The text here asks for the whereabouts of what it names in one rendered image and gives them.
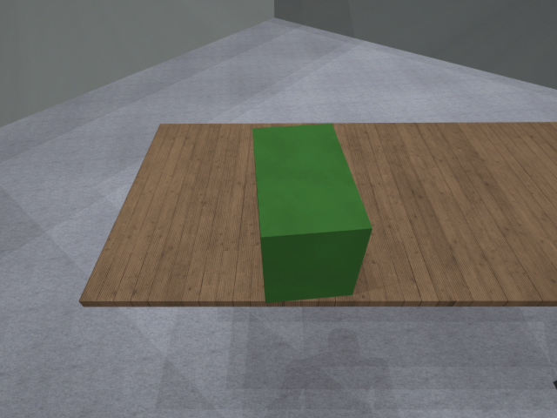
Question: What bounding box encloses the table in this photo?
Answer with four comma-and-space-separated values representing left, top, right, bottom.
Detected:
79, 122, 557, 389

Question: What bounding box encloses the carton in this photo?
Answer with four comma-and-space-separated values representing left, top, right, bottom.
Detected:
252, 124, 372, 303

